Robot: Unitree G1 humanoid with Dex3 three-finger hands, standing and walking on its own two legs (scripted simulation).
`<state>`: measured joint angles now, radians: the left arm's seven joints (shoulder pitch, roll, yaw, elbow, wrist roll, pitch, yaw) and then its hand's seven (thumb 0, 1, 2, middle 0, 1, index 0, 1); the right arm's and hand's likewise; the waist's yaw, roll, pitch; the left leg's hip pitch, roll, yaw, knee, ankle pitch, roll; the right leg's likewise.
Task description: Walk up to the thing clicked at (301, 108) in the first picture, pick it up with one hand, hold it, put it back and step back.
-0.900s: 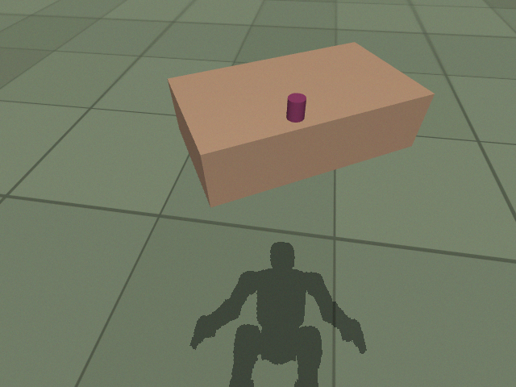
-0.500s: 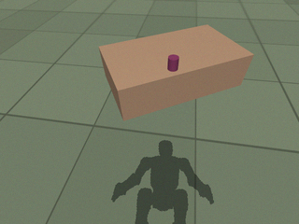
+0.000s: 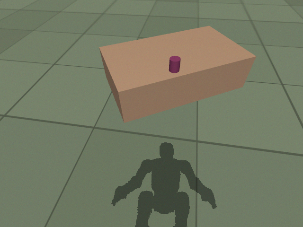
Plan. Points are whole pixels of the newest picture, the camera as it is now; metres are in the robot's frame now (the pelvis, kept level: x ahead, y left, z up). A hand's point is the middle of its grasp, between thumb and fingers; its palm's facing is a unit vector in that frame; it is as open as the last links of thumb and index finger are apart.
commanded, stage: stand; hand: right
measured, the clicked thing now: (174, 64) +1.41 -0.12 -0.37
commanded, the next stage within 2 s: walk up in 0.22 s
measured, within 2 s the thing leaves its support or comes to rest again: neither
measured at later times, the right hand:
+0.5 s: hand out of the picture +0.15 -0.26 -0.14, palm faces -0.21 +0.88 -0.43, open 7.4 cm
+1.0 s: hand (234, 169) +0.38 -0.26 -0.16, palm faces -0.28 +0.85 -0.44, open 7.4 cm
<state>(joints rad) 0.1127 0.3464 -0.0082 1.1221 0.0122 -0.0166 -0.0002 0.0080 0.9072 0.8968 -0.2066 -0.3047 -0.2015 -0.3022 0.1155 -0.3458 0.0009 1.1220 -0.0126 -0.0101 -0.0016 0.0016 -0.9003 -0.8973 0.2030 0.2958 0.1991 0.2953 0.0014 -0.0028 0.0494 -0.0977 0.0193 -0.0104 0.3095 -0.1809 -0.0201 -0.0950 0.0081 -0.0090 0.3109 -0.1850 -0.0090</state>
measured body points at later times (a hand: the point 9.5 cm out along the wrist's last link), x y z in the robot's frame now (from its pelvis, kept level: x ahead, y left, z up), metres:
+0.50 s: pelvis +0.05 +0.01 -0.01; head +0.06 +0.04 +0.44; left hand +0.05 +0.35 -0.14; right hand +0.16 -0.31 -0.11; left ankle +0.08 +0.15 -0.73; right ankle -0.01 -0.11 -0.75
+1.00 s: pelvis +0.28 +0.00 -0.03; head +0.29 +0.02 +0.42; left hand +0.28 +0.35 -0.14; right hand +0.39 -0.31 -0.13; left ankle +0.13 +0.16 -0.75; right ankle +0.44 -0.10 -0.74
